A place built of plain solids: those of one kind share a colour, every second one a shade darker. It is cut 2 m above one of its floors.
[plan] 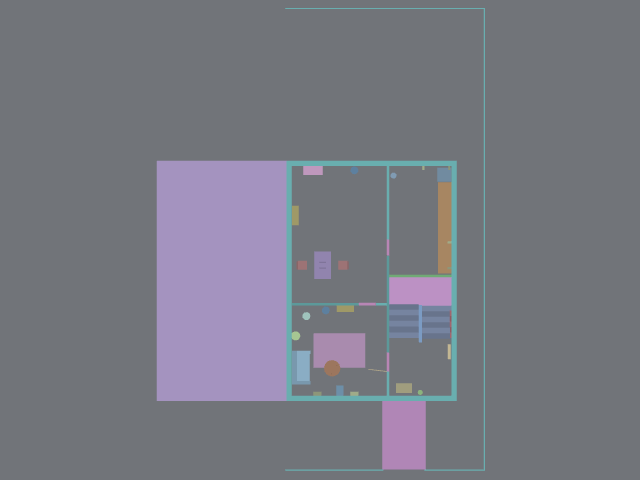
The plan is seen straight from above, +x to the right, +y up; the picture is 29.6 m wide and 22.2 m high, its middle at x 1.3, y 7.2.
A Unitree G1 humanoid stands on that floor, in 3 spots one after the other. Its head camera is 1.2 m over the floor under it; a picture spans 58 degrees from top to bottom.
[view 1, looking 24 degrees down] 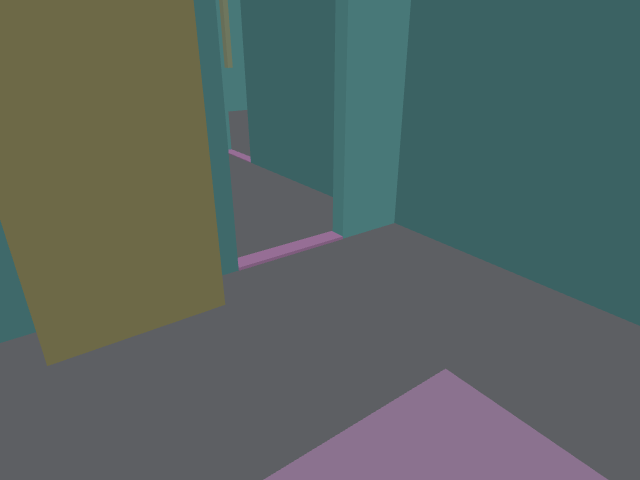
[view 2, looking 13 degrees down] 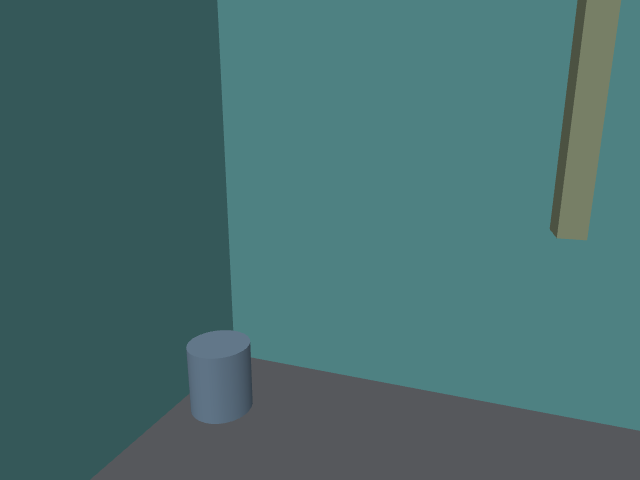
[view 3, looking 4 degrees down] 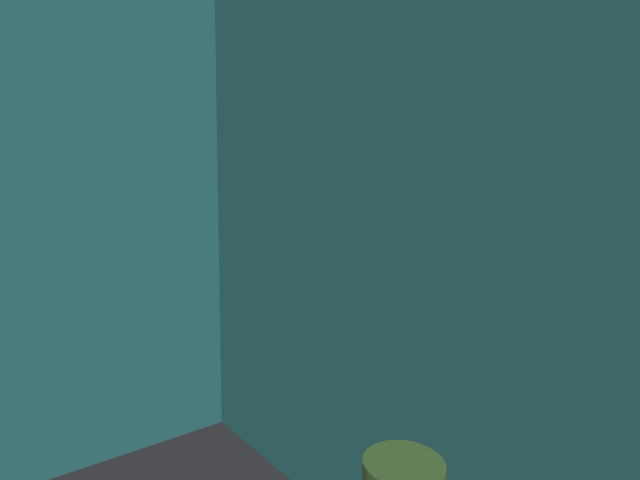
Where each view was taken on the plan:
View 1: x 2.15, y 2.05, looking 54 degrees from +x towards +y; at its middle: threshold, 2.92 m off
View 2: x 5.74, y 8.65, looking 110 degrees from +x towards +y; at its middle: wall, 2.15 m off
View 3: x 5.18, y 1.06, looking -39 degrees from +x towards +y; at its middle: wall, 1.69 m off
